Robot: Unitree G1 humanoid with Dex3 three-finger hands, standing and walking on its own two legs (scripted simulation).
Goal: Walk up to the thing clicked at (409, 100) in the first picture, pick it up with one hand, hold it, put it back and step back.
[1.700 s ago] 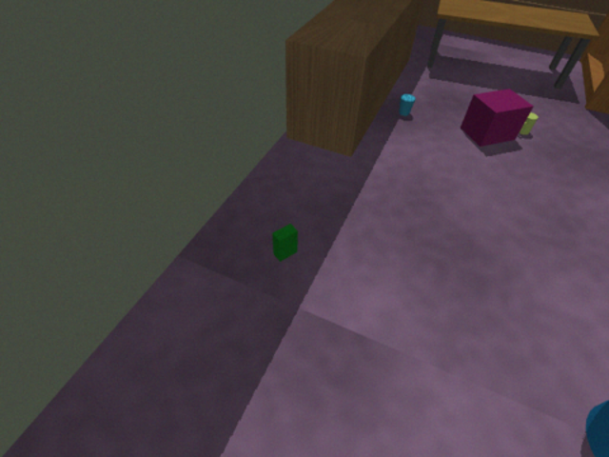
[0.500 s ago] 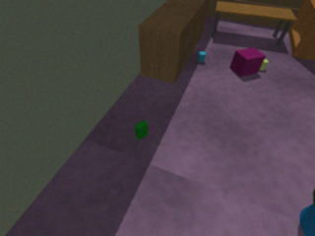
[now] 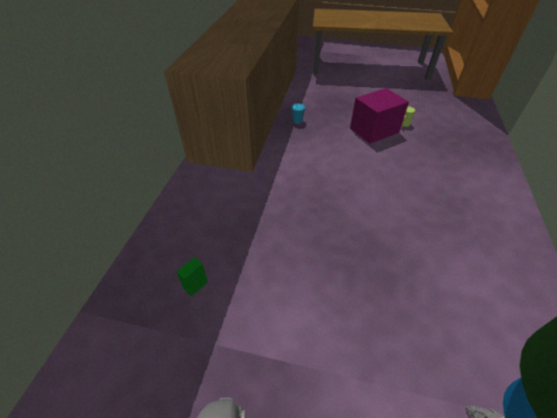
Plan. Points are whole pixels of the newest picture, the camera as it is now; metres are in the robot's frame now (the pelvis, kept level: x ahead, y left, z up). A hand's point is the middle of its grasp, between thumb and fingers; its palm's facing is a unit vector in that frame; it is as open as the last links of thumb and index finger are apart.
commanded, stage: walk up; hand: left
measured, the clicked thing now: (297, 114) +2.03 -0.02 -0.72
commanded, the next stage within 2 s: none
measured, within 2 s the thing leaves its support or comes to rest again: neither
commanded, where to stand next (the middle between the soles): +1.60 -0.18 m, yaw -9 degrees
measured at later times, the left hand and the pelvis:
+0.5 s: hand (171, 248) +0.47 +0.27 -0.12, palm faces -0.25 -0.90 -0.35, open 7.4 cm; pelvis +0.29 +0.02 +0.00, yaw -8 degrees
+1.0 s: hand (205, 199) +0.65 +0.24 -0.15, palm faces -0.15 -0.93 -0.35, open 7.4 cm; pelvis +0.58 -0.04 -0.01, yaw -9 degrees
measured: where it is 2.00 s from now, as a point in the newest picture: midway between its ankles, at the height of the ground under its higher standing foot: (314, 232)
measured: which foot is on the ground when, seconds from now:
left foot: up 0.00-0.14, down 0.16-0.62, up 0.64-1.00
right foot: down 0.00-0.18, up 0.20-0.58, down 0.60-1.00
